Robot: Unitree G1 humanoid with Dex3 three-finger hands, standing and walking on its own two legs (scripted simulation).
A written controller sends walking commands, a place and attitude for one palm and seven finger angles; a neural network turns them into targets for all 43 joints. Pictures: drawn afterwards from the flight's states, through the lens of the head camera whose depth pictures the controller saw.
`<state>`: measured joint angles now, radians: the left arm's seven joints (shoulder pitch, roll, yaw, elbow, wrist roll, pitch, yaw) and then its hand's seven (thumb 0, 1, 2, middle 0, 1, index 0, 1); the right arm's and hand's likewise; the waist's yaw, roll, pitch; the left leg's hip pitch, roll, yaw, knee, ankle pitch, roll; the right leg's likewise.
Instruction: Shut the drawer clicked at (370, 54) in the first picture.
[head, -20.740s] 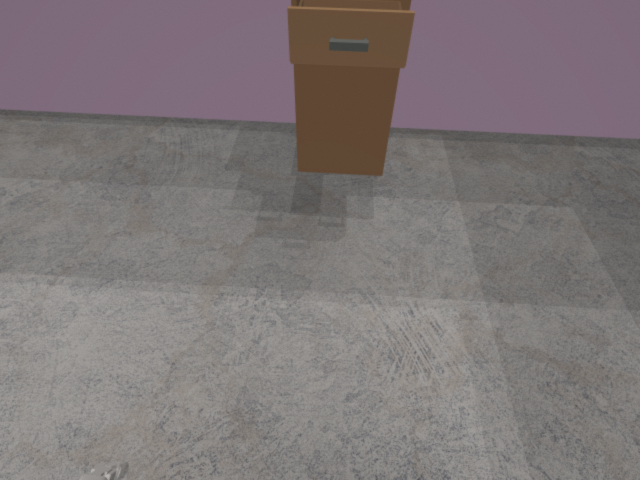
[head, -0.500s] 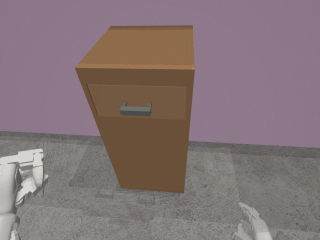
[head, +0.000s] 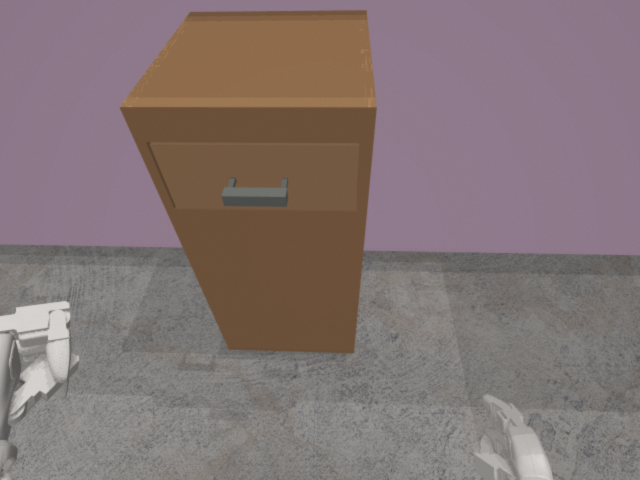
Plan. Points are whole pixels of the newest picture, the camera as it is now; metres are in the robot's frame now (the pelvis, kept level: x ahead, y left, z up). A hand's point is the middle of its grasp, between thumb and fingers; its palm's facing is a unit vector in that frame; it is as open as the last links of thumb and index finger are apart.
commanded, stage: step back with the hand held close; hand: left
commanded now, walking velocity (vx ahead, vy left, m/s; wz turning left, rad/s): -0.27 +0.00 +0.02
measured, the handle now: (257, 189) +0.61 +0.17 -0.01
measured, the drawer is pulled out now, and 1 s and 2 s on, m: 0.00 0.00 0.00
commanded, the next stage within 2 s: stop stepping back and stand still in 1.18 s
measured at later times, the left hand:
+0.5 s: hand (5, 458) +0.11 +0.25 +0.15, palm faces +0.37 -0.80 -0.48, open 3.2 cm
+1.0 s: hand out of the picture +0.04 +0.25 +0.16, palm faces +0.36 -0.81 -0.46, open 3.2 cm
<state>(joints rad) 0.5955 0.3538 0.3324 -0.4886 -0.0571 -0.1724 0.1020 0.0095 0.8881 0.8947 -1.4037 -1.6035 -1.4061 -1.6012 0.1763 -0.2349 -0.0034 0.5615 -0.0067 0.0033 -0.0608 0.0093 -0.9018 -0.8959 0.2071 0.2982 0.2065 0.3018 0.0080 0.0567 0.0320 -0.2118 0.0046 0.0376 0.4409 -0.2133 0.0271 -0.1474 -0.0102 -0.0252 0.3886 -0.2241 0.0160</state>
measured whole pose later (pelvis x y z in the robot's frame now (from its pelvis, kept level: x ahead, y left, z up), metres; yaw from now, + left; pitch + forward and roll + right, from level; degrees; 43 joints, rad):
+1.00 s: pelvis -0.13 +0.01 -0.02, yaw +4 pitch +1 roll -4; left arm 0.64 0.42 0.37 -0.63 -0.04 -0.32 0.13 0.01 0.88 0.89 -1.41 -1.60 -1.41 -1.60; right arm 0.17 -0.21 -0.03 0.61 -0.01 -0.06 -0.06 0.01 -0.90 -0.90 0.21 0.30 0.21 0.30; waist 0.00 0.04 0.04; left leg -0.51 0.02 -0.03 0.55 -0.11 0.02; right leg -0.25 0.10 0.05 0.52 -0.29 0.00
